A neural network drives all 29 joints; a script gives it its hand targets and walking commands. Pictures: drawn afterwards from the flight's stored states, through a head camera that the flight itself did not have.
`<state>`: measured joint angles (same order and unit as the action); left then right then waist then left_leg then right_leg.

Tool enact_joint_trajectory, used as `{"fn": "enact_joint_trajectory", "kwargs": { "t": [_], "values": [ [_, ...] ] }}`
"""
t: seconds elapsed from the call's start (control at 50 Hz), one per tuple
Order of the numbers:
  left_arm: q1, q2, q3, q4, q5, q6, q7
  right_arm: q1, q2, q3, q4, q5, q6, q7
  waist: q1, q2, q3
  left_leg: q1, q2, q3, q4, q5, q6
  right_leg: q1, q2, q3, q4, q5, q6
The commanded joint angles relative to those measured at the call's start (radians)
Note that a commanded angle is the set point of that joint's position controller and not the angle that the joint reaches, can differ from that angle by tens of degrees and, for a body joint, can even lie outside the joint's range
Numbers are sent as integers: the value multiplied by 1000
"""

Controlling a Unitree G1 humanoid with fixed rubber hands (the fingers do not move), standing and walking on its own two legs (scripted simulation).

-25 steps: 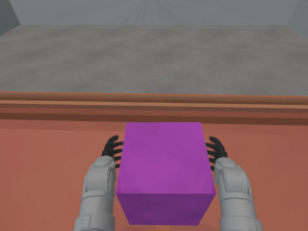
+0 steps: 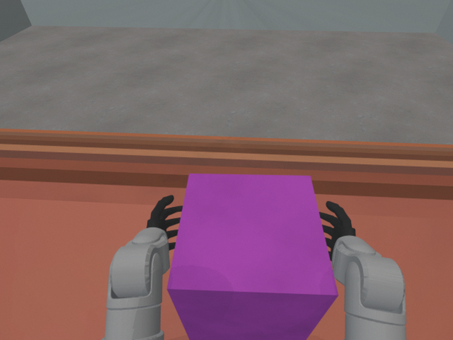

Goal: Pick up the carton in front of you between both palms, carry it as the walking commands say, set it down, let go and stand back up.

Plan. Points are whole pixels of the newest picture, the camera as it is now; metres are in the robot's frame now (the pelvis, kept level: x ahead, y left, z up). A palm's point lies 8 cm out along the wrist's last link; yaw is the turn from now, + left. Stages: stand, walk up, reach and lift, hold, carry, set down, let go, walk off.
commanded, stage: carry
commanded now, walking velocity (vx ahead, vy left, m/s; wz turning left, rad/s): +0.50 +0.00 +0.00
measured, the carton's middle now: (247, 262) +0.27 -0.01 +0.02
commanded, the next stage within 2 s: none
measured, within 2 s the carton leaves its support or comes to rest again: neither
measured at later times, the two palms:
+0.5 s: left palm (160, 131) +0.58 +0.19 +0.09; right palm (283, 135) +0.56 -0.11 +0.09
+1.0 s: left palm (187, 65) +0.94 +0.16 +0.10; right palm (275, 65) +0.95 -0.14 +0.10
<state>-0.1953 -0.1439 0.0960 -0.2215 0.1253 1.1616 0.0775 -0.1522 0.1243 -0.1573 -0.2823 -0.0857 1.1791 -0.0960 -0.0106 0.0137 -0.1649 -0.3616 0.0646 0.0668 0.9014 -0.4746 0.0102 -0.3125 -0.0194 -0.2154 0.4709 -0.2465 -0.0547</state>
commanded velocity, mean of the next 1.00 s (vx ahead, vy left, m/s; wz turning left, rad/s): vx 0.50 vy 0.00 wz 0.00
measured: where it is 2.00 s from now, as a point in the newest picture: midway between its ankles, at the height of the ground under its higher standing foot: (226, 189)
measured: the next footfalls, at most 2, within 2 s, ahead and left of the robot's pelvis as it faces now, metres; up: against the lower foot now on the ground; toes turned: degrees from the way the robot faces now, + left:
left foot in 0.26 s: +0.33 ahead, +0.13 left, +0.00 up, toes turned +12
right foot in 0.74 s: +0.65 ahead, -0.06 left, +0.00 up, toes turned -12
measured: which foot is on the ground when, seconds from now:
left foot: up 0.00-0.24, down 0.26-0.74, up 0.76-1.00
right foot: down 0.00-0.30, up 0.32-0.72, down 0.74-1.00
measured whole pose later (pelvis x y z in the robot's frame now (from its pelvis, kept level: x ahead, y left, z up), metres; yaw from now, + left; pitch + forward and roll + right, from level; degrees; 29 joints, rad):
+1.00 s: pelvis +0.62 +0.00 +0.00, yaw +0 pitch +4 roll +1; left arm -0.45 -0.06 0.17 -0.16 0.05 1.21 0.11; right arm -0.45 0.08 -0.17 -0.18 -0.09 1.23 -0.11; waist 0.05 0.00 -0.01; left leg -0.70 0.08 0.04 1.20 -0.29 0.05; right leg -0.30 0.00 -0.22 0.52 -0.30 -0.11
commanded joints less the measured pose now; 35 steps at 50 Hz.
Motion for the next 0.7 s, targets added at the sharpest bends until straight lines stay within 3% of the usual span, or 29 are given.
{"fn": "enact_joint_trajectory", "kwargs": {
  "t": [0.0,0.04,0.08,0.18,0.22,0.24,0.26,0.28,0.3,0.32,0.36,0.38,0.44,0.54,0.64,0.68],
  "values": [
    [-482,-905,-674,-149,-380,34,-215,-580,891,765,-98,429,32,279,38,-61,-134,-477,80,-35,137,26,6,464,-390,520,-287,-86,-138],
    [-513,-896,-688,-180,-410,44,-216,-585,898,765,-104,437,39,273,35,-86,-119,-398,66,11,4,140,-14,400,-319,362,-324,-29,-95],
    [-489,-876,-695,-181,-428,56,-219,-539,886,754,-98,421,44,260,32,-109,-113,-315,39,55,-127,210,-27,368,-272,259,-315,49,-82],
    [-448,-840,-692,-149,-438,76,-236,-475,861,723,-71,368,59,239,35,-175,-69,-113,-11,156,-368,367,-11,293,-228,118,-245,202,-40],
    [-462,-833,-692,-152,-438,81,-241,-471,860,715,-65,361,62,239,17,-142,-97,96,-51,218,-418,376,4,218,-197,44,-88,301,-8],
    [-463,-827,-692,-153,-437,84,-242,-461,857,707,-55,356,63,241,6,-105,-148,268,-70,241,-422,316,12,150,-155,-10,67,348,16],
    [-473,-809,-689,-154,-436,86,-243,-447,852,700,-49,349,64,242,-16,-16,-201,461,47,77,-453,229,26,6,-121,-10,282,218,49],
    [-499,-822,-699,-174,-446,97,-244,-448,837,685,-24,333,57,242,-19,269,-266,620,339,-439,-628,6,164,-252,-8,5,600,-38,97],
    [-511,-832,-703,-166,-451,96,-247,-445,862,690,-25,342,54,241,-16,257,-231,619,393,-584,-713,81,216,-395,-1,118,745,-234,78],
    [-515,-861,-707,-160,-455,88,-250,-472,892,701,-57,349,49,242,-11,187,-225,584,379,-501,-685,182,207,-429,-64,178,812,-215,51],
    [-526,-904,-710,-180,-454,67,-250,-526,955,731,-104,374,33,247,-5,41,-211,478,326,-320,-663,325,157,-410,-127,208,770,-103,31],
    [-526,-910,-716,-188,-446,57,-246,-552,969,746,-124,386,25,251,0,33,-213,431,296,-231,-677,343,126,-370,-138,206,700,-53,32],
    [-476,-927,-726,-178,-418,32,-229,-540,954,766,-141,413,15,263,-1,89,-212,420,245,-96,-685,416,111,-341,-99,144,570,5,37],
    [-405,-884,-711,-168,-375,30,-208,-475,887,763,-129,412,20,276,-5,124,-128,467,194,22,-689,566,114,-367,-65,66,258,120,47],
    [-448,-841,-706,-189,-395,57,-219,-484,835,748,-125,397,38,266,-9,147,-45,451,186,78,-623,655,105,-290,-29,11,112,199,7],
    [-488,-813,-699,-191,-412,68,-223,-534,815,750,-134,399,47,259,0,148,-53,422,182,115,-522,771,82,-152,-3,-15,80,180,-11]
  ]
}}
